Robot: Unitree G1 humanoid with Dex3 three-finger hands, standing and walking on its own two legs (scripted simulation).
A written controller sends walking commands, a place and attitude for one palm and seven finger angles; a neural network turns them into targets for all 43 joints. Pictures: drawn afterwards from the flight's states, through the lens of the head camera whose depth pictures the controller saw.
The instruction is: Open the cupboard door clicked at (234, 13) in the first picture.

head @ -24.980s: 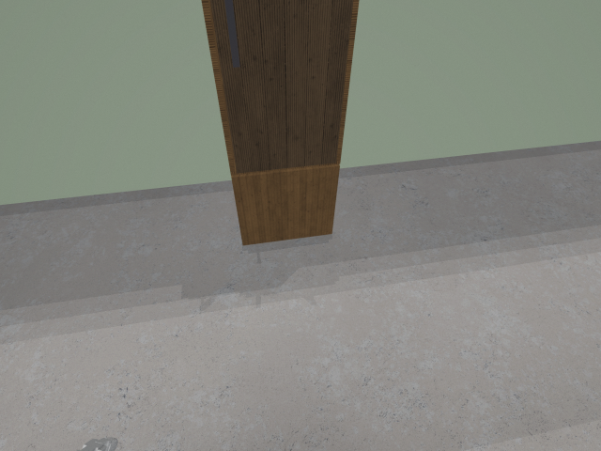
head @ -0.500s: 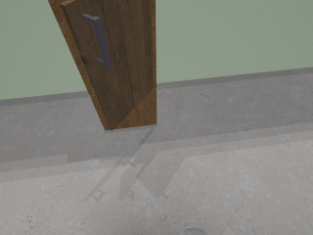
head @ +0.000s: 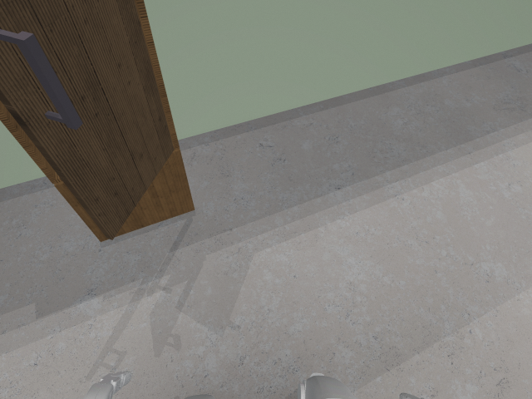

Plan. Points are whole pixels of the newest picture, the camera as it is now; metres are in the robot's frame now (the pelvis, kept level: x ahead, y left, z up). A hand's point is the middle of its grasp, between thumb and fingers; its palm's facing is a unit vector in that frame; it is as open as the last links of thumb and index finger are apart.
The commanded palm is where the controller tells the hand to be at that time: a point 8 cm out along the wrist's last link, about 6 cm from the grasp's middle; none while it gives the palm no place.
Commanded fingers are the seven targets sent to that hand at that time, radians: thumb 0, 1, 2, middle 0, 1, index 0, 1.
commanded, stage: walk to a spot facing it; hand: left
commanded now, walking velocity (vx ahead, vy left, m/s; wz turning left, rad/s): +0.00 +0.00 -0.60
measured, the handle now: (41, 83) +0.52 +0.41 +0.13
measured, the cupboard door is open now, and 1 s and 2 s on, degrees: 47 47 47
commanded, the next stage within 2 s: turn to face it in 1.80 s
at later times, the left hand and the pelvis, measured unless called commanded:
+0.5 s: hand (184, 372) +0.17 +0.15 -0.17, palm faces -0.30 -0.94 -0.19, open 7.4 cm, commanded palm none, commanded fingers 0.00 0.90 0.90 -0.20 -0.30 -0.20 -0.30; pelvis +0.03 -0.02 +0.00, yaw -19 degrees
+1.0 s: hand (282, 295) +0.32 -0.01 -0.18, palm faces -0.59 -0.79 -0.17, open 7.4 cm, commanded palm none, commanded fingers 0.00 0.90 0.90 -0.20 -0.30 -0.20 -0.30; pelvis +0.16 -0.13 +0.00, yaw -37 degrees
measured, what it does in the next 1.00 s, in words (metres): walks ahead, turning right: right foot, then left foot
